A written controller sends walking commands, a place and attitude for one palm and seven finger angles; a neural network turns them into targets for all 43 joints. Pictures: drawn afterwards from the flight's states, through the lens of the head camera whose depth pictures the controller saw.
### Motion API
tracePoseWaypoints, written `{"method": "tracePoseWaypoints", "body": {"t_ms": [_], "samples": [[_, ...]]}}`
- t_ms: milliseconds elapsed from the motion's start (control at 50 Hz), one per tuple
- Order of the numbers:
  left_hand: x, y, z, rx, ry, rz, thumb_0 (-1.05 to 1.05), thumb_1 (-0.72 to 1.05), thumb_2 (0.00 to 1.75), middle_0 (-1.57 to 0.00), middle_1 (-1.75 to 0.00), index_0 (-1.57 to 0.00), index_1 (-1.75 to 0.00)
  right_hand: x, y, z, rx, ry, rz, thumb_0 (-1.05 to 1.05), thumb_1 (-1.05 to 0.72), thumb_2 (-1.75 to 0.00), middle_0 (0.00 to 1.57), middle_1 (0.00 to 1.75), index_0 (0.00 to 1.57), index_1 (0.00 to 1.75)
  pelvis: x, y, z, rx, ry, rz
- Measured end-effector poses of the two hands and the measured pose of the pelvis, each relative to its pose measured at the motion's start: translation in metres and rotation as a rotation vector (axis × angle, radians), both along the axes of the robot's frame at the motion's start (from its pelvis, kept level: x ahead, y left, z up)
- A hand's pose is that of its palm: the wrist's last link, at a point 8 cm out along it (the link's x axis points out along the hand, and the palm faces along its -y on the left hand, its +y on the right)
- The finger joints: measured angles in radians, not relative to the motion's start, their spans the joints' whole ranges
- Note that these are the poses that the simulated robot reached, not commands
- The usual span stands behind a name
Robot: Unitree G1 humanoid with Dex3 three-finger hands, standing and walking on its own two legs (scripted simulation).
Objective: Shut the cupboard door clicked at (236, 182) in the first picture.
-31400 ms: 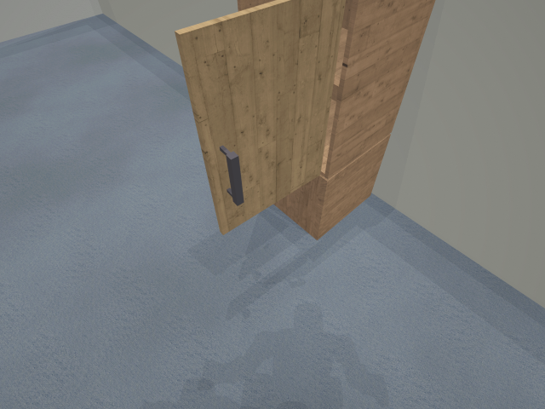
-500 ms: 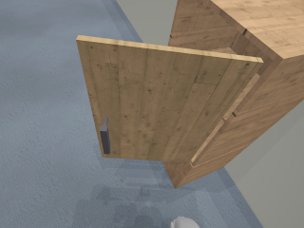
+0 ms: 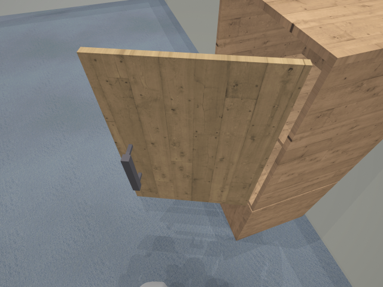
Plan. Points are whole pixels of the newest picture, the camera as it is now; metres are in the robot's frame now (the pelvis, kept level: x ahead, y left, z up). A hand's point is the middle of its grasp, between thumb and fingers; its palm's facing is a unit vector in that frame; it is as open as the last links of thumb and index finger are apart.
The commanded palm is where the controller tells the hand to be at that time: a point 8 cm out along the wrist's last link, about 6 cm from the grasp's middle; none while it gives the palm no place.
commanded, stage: come to a stop and stand still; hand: left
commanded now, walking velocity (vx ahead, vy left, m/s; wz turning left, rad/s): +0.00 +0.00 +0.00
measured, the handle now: (133, 168) +0.42 +0.21 -0.10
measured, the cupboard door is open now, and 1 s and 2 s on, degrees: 66 66 66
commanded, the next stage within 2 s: look again from close up in 0.60 s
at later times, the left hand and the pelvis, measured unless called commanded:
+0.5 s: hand out of the picture +0.00 +0.25 -0.17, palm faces -0.01 -0.97 -0.23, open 7.4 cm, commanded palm none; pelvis -0.01 +0.07 +0.00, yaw -2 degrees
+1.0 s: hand out of the picture +0.05 +0.23 -0.17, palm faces -0.04 -0.98 -0.21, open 7.3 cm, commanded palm none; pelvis +0.02 +0.05 +0.00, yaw -2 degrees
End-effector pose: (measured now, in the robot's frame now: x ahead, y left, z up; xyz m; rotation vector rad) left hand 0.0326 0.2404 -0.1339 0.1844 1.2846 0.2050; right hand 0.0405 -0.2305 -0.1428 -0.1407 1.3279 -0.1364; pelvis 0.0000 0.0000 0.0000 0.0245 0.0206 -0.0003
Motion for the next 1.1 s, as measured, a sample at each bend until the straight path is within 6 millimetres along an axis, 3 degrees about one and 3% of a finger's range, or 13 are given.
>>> {"method": "tracePoseWaypoints", "body": {"t_ms": [100, 180, 260, 360, 500, 660, 780, 900, 1100], "samples": [[-0.028, 0.024, -0.021, -0.011, 0.051, 0.020, 0.00, 0.91, 0.90, -0.20, -0.30, -0.21, -0.30, 0.031, 0.015, 0.002, -0.047, -0.136, 0.045, 0.00, -0.91, -0.90, 0.20, 0.30, 0.20, 0.30, -0.004, 0.024, -0.014, -0.038, -0.015, 0.015], [-0.039, 0.041, -0.020, -0.013, 0.067, 0.020, 0.01, 0.91, 0.90, -0.20, -0.30, -0.21, -0.30, 0.044, 0.036, 0.006, -0.046, -0.206, 0.076, 0.00, -0.91, -0.90, 0.20, 0.30, 0.20, 0.30, -0.005, 0.041, -0.014, -0.040, -0.042, -0.001], [-0.043, 0.053, -0.014, -0.003, 0.066, 0.005, 0.01, 0.91, 0.90, -0.20, -0.30, -0.20, -0.30, 0.047, 0.056, 0.003, -0.010, -0.231, 0.087, 0.00, -0.90, -0.90, 0.20, 0.30, 0.20, 0.30, -0.009, 0.052, -0.013, -0.025, -0.042, -0.010], [-0.047, 0.059, -0.003, -0.003, 0.066, -0.004, 0.01, 0.91, 0.90, -0.20, -0.30, -0.20, -0.30, 0.037, 0.076, -0.002, 0.030, -0.206, 0.074, 0.00, -0.91, -0.90, 0.20, 0.30, 0.20, 0.30, -0.010, 0.064, -0.007, -0.032, -0.035, -0.014], [-0.039, 0.061, -0.004, -0.020, 0.085, -0.038, 0.01, 0.90, 0.90, -0.20, -0.30, -0.20, -0.30, 0.011, 0.070, 0.001, -0.005, -0.142, 0.041, -0.01, -0.92, -0.90, 0.20, 0.30, 0.20, 0.30, -0.007, 0.070, -0.003, -0.025, -0.026, -0.028], [-0.017, 0.055, -0.008, -0.043, 0.077, -0.062, 0.01, 0.90, 0.90, -0.20, -0.30, -0.20, -0.30, -0.030, 0.064, 0.000, -0.032, -0.002, 0.002, 0.00, -0.91, -0.90, 0.20, 0.30, 0.20, 0.30, 0.001, 0.070, -0.002, -0.023, -0.026, -0.031], [-0.002, 0.049, -0.009, -0.047, 0.075, -0.075, 0.01, 0.91, 0.90, -0.20, -0.30, -0.20, -0.30, -0.048, 0.067, -0.001, -0.021, 0.061, -0.024, 0.00, -0.91, -0.90, 0.20, 0.30, 0.20, 0.30, 0.007, 0.066, -0.001, -0.020, -0.027, -0.035], [0.008, 0.043, -0.009, -0.041, 0.078, -0.077, 0.01, 0.91, 0.90, -0.20, -0.30, -0.20, -0.30, -0.048, 0.069, -0.004, 0.002, 0.081, -0.037, 0.00, -0.90, -0.90, 0.20, 0.30, 0.20, 0.30, 0.014, 0.059, -0.001, -0.019, -0.027, -0.036], [0.010, 0.028, -0.008, -0.036, 0.093, -0.060, 0.01, 0.92, 0.90, -0.20, -0.30, -0.20, -0.30, -0.027, 0.057, -0.006, 0.008, 0.064, -0.028, 0.01, -0.91, -0.90, 0.20, 0.30, 0.20, 0.30, 0.023, 0.045, -0.001, -0.018, -0.025, -0.034]]}}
